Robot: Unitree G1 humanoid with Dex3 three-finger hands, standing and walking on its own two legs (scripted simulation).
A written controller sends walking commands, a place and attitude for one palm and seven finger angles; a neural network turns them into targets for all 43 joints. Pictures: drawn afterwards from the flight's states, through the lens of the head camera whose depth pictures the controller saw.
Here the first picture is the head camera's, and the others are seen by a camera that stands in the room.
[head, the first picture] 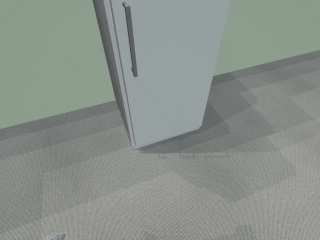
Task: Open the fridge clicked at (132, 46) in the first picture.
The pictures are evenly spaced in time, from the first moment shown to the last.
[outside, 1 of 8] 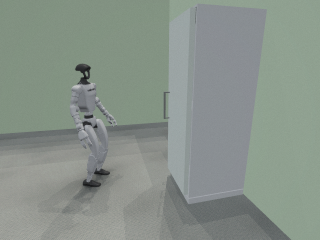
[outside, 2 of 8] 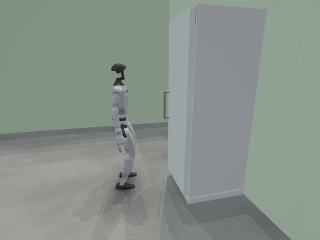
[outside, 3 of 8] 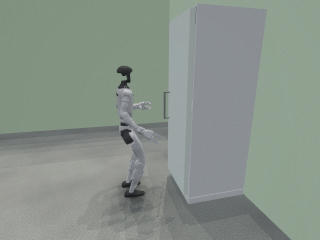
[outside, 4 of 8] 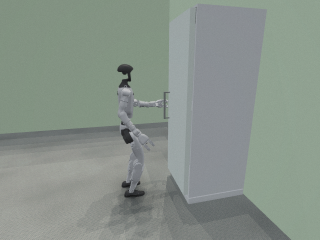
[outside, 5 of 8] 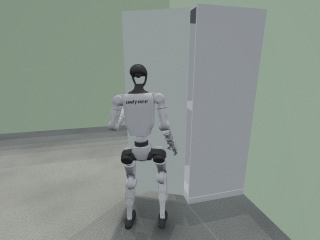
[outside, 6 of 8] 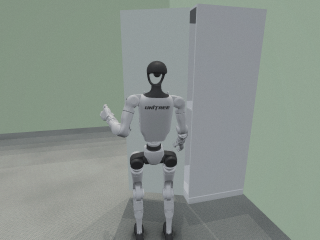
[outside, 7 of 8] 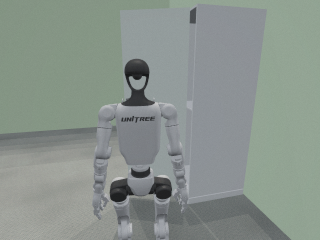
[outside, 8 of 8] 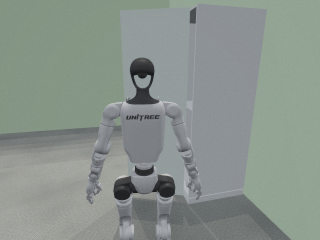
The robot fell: no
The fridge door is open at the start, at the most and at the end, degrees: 0 72 67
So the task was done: yes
